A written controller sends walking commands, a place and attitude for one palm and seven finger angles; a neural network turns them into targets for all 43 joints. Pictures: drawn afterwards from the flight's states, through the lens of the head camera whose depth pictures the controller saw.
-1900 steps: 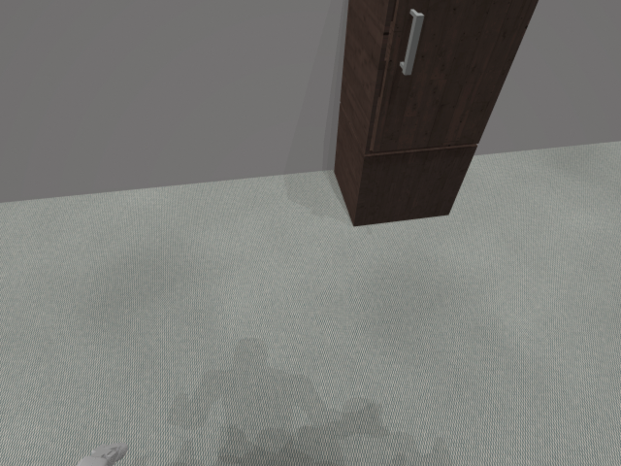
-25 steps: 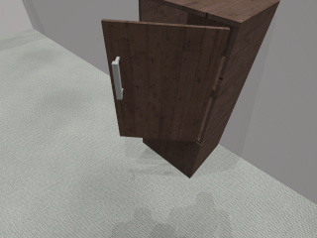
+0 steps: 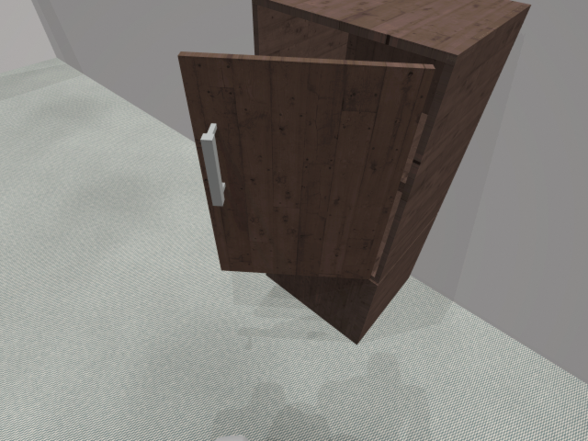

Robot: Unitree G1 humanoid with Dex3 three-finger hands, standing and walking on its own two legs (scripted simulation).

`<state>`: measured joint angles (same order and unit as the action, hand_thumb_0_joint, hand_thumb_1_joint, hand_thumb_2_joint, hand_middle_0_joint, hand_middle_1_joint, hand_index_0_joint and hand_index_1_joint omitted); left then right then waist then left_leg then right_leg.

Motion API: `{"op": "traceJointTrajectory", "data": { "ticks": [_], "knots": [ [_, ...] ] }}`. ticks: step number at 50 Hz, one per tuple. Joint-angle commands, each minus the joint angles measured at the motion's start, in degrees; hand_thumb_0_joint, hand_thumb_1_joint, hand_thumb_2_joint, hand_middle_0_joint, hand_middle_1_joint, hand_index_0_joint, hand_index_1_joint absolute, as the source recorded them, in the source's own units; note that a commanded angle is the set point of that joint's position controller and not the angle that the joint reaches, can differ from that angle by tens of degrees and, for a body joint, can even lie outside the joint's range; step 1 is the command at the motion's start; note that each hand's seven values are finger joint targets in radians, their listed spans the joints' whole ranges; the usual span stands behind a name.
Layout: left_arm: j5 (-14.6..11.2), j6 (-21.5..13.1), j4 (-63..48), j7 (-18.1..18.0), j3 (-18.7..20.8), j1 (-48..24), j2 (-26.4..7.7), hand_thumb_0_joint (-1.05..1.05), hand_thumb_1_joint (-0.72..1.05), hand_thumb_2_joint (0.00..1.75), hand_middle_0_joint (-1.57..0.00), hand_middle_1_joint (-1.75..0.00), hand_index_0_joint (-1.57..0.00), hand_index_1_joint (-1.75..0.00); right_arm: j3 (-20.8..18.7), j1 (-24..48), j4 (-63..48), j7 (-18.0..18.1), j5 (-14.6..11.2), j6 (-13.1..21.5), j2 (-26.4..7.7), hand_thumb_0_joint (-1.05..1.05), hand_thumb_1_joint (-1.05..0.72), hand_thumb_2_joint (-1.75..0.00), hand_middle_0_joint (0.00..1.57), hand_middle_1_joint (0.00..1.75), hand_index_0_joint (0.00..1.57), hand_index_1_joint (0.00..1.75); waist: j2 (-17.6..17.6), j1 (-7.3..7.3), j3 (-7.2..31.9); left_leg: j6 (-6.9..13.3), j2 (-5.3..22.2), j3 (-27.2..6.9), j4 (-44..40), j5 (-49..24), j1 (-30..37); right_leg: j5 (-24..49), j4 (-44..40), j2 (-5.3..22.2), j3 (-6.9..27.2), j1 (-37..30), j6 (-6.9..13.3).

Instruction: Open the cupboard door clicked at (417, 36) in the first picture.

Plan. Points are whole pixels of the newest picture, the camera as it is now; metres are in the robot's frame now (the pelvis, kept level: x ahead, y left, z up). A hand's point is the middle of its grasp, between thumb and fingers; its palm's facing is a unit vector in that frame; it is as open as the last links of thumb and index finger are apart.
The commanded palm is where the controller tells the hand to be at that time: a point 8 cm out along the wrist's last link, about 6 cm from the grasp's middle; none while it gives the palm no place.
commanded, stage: shuffle to correct the standing spot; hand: left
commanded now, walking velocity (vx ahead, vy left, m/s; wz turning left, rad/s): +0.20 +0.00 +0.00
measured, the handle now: (215, 166) +0.59 +0.20 +0.04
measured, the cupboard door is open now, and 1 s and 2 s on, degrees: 38 38 38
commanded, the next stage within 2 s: come to a stop and stand still in 0.02 s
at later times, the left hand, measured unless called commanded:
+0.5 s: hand out of the picture +0.15 +0.21 -0.17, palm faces -0.02 -0.98 -0.20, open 7.4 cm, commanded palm none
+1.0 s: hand out of the picture +0.04 +0.21 -0.19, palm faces +0.08 -0.98 -0.19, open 7.3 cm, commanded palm none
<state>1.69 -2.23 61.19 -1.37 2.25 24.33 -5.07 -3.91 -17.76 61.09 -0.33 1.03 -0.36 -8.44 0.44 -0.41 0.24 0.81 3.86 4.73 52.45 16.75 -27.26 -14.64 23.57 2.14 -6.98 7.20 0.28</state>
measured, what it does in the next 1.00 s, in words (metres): steps on the spot: left foot, then right foot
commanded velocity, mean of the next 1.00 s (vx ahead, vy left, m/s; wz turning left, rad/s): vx -0.01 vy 0.00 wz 0.00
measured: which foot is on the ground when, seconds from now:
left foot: up 0.00-0.10, down 0.12-0.58, up 0.60-0.94, down 0.96-1.00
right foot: down 0.00-0.12, up 0.14-0.56, down 0.58-0.98, up 1.00-1.00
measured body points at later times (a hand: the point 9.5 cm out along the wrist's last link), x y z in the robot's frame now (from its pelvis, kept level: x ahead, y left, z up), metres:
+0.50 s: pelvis +0.06 +0.03 +0.00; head +0.10 +0.04 +0.45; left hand +0.15 +0.26 -0.16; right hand +0.05 -0.19 -0.16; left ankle +0.09 +0.13 -0.74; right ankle +0.08 -0.11 -0.70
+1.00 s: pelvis +0.01 +0.03 -0.01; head +0.02 +0.05 +0.44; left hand +0.04 +0.26 -0.17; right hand +0.05 -0.22 -0.15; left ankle -0.01 +0.12 -0.74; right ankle +0.07 -0.12 -0.74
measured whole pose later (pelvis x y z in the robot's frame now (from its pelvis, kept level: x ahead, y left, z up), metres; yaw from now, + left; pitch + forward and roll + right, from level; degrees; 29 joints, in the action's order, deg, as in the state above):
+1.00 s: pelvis +0.01 +0.03 -0.01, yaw -1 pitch -2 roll +0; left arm 1.3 2.8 57.2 -1.2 3.7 14.8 -10.7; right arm -3.4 -14.3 58.4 0.9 1.2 -1.2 -9.9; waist -2.5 -2.0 -2.2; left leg 1.3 -0.3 3.4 30.0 18.0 -10.2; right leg -15.1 32.3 3.5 -2.8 18.9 -0.8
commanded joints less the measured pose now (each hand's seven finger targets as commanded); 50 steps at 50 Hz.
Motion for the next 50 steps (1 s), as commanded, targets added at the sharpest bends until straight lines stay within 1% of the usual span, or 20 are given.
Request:
{"op": "traceJointTrajectory", "data": {
  "ticks": [1,3,5,6,7,8,11,15,20,26,28,29,30,31,34,42,46,47,49,50],
  "knots": [
    [0.5,-1.0,-2.2,-0.2,2.3,2.1,-10.2,0.0,0.9,0.9,-0.2,-0.3,-0.2,-0.3,0.2,1.0,-5.0,-0.7,-0.1,2.0,-0.1,0.0,-0.9,-0.9,0.2,0.3,0.2,0.3,-7.0,-0.06,-8.4,-0.6,0.0,1.8,-11.7,-0.3,3.4,-6.3,-12.3,13.0,10.0,8.6,8.7],
    [0.1,-0.4,-2.1,0.1,2.3,1.1,-10.3,0.0,0.9,0.9,-0.2,-0.3,-0.2,-0.3,0.4,-2.8,-4.1,-0.3,0.0,2.7,-0.4,0.0,-0.9,-0.9,0.2,0.3,0.2,0.3,-7.6,1.45,-6.5,-0.8,-1.8,4.3,-19.6,-3.9,11.9,-8.2,-7.7,10.4,7.4,10.5,6.9],
    [0.0,0.3,-2.4,0.6,1.6,2.4,-7.5,0.0,0.9,0.9,-0.2,-0.3,-0.2,-0.3,-0.2,-9.7,-2.3,0.3,0.2,3.5,-4.5,0.0,-0.9,-0.9,0.2,0.3,0.2,0.3,1.9,3.46,-3.6,-0.5,1.2,-0.9,-26.3,-0.7,22.8,-9.5,5.3,5.8,3.8,15.5,4.3],
    [-0.3,0.5,-3.6,0.9,1.2,2.1,-4.7,0.0,0.9,0.9,-0.2,-0.3,-0.2,-0.3,-1.3,-13.8,-1.6,0.9,0.9,3.8,-9.5,0.0,-0.9,-0.9,0.2,0.3,0.2,0.3,14.5,4.62,-2.5,3.7,12.9,-18.5,-35.1,5.4,26.4,-14.1,19.6,0.8,-0.6,23.3,1.6],
    [0.0,0.4,-5.7,0.9,0.8,-0.8,-4.2,0.0,0.9,0.9,-0.2,-0.3,-0.2,-0.3,-1.6,-16.3,-1.3,1.5,1.0,3.5,-12.3,0.0,-0.9,-0.9,0.2,0.3,0.2,0.3,16.8,5.35,-2.7,9.0,20.4,-29.6,-41.3,5.0,26.5,-19.9,31.1,-1.1,0.5,29.0,1.1],
    [0.3,0.5,-6.3,0.9,0.9,-3.0,-5.0,0.0,0.9,0.9,-0.2,-0.3,-0.2,-0.3,-1.3,-13.4,-1.9,1.7,1.0,3.1,-11.7,0.0,-0.9,-0.9,0.2,0.3,0.2,0.3,9.5,4.52,-4.3,10.8,21.2,-28.3,-41.4,2.5,21.5,-17.7,36.6,1.7,4.4,28.4,1.7],
    [-0.2,1.6,-3.1,0.6,0.6,-1.4,-3.9,0.0,0.9,0.9,-0.2,-0.3,-0.2,-0.3,1.3,-4.4,-3.2,2.8,0.7,3.9,-5.7,0.0,-0.9,-0.9,0.2,0.3,0.2,0.3,4.0,0.43,-3.2,7.3,15.5,-12.9,-37.5,-31.9,13.0,-6.0,35.7,3.9,7.8,19.5,-0.4],
    [-0.4,4.2,-3.5,0.2,1.2,-1.5,-5.4,0.0,0.9,0.9,-0.2,-0.3,-0.2,-0.3,0.7,-3.2,-2.2,4.1,0.2,3.0,-7.7,0.0,-0.9,-0.9,0.2,0.3,0.2,0.3,5.0,0.04,1.0,7.8,15.3,-6.1,-32.6,-50.4,18.6,-4.6,32.6,1.6,6.9,18.1,-1.8],
    [0.0,5.3,-7.2,0.1,1.7,-7.6,-6.5,0.0,0.9,0.9,-0.2,-0.3,-0.2,-0.3,-0.7,-3.3,-1.8,4.4,0.4,1.7,-8.4,0.0,-0.9,-0.9,0.2,0.3,0.2,0.3,7.4,1.31,0.3,8.7,15.7,-6.1,-31.3,-47.4,20.0,-6.2,30.2,0.5,6.8,20.1,-2.0],
    [-0.3,4.3,-8.6,-0.1,1.9,-8.1,-6.7,0.0,0.9,0.9,-0.2,-0.3,-0.2,-0.3,-2.0,-0.5,-2.7,3.3,0.6,0.5,-9.5,0.0,-0.9,-0.9,0.2,0.3,0.2,0.3,9.1,0.56,1.7,6.4,13.4,-6.7,-27.3,-35.1,16.6,-0.9,9.7,-0.1,3.9,7.8,-1.0],
    [0.0,3.2,-8.1,-0.4,2.3,-5.5,-9.4,0.0,0.9,0.9,-0.2,-0.3,-0.2,-0.3,-1.9,-1.1,-2.9,2.5,0.0,0.1,-7.2,0.0,-0.9,-0.9,0.2,0.3,0.2,0.3,0.4,-0.76,3.9,1.8,7.2,-3.3,-20.0,-16.8,12.3,13.4,-2.1,3.3,6.4,-0.4,-0.8],
    [0.5,2.5,-8.1,-1.1,2.7,-6.3,-13.7,0.0,0.9,0.9,-0.2,-0.3,-0.2,-0.3,-1.2,-2.0,-4.1,2.1,-0.4,-0.3,-2.8,0.0,-0.9,-0.9,0.2,0.3,0.2,0.3,-14.0,-0.05,3.5,-1.6,-0.1,2.0,-12.2,5.6,3.8,28.5,-3.1,15.0,18.1,-3.2,3.0],
    [-0.1,2.3,-8.5,-1.1,2.5,-6.3,-15.0,0.0,0.9,0.9,-0.2,-0.3,-0.2,-0.3,-0.9,-0.3,-5.2,2.2,-0.5,-1.4,-2.3,0.0,-0.9,-0.9,0.2,0.3,0.2,0.3,-14.4,-1.0,3.4,-2.2,-2.2,-1.7,-4.3,17.1,3.8,34.9,-3.7,20.9,20.8,1.9,8.7],
    [0.0,2.4,-8.9,-1.1,2.1,-8.4,-14.3,0.0,0.9,0.9,-0.2,-0.3,-0.2,-0.3,-1.0,0.2,-4.9,2.1,-0.4,-2.1,-1.9,0.0,-0.9,-0.9,0.2,0.3,0.2,0.3,-8.9,-0.34,2.1,-2.1,-1.7,-4.5,1.4,15.9,4.8,27.6,-4.5,19.8,17.9,6.2,10.7],
    [-0.3,2.1,-10.0,-1.3,2.1,-13.1,-12.4,0.0,0.9,0.9,-0.2,-0.3,-0.2,-0.3,-1.2,-0.2,-3.5,1.5,0.2,-2.6,-4.3,0.0,-0.9,-0.9,0.2,0.3,0.2,0.3,-12.4,0.92,-0.7,-2.9,-1.6,-5.3,8.8,8.7,1.0,18.8,-5.4,14.5,16.4,6.1,9.2],
    [0.4,2.4,-9.2,-1.1,3.6,-8.8,-15.0,0.0,0.9,0.9,-0.2,-0.3,-0.2,-0.3,-0.4,2.6,-5.7,0.5,0.2,-1.6,-4.5,0.0,-0.9,-0.9,0.2,0.3,0.2,0.3,-9.9,-2.32,-0.8,-2.8,-2.3,-3.1,-8.6,9.5,4.8,0.8,-9.0,15.3,20.3,2.5,10.0],
    [-0.2,3.1,-8.6,-0.6,3.3,-11.0,-14.3,0.0,0.9,0.9,-0.2,-0.3,-0.2,-0.3,0.2,-4.8,-3.0,0.9,-0.1,-0.7,-3.5,0.0,-0.9,-0.9,0.2,0.3,0.2,0.3,-8.1,1.18,0.0,-1.4,-4.2,-0.8,-29.1,0.7,21.9,-8.4,-6.4,10.6,16.4,11.8,5.6],
    [-0.5,3.4,-8.6,-0.4,2.8,-11.3,-12.6,0.0,0.9,0.9,-0.2,-0.3,-0.2,-0.3,0.2,-6.5,-2.6,1.2,0.1,-0.3,-4.9,0.0,-0.9,-0.9,0.2,0.3,0.2,0.3,-3.2,1.84,0.2,-0.4,-1.8,-3.4,-32.9,2.0,25.3,-12.3,-3.0,7.4,13.3,15.7,3.2],
    [-0.6,3.6,-9.6,0.2,1.7,-12.7,-7.9,0.0,0.9,0.9,-0.2,-0.3,-0.2,-0.3,-0.4,-4.2,-4.2,1.5,1.0,-0.2,-10.7,0.0,-0.9,-0.9,0.2,0.3,0.2,0.3,13.8,2.0,-5.2,6.5,12.8,-21.9,-45.2,19.1,13.8,-11.2,13.9,-0.7,2.4,19.2,-0.9],
    [0.0,3.7,-9.2,0.3,1.5,-13.8,-8.4,0.0,0.9,0.9,-0.2,-0.3,-0.2,-0.3,0.0,-0.9,-4.9,1.5,1.0,0.1,-10.1,0.0,-0.9,-0.9,0.2,0.3,0.2,0.3,14.0,1.62,-7.9,8.8,14.4,-24.4,-48.3,21.1,8.4,-10.6,20.7,0.3,5.0,18.1,-0.7]
  ]
}}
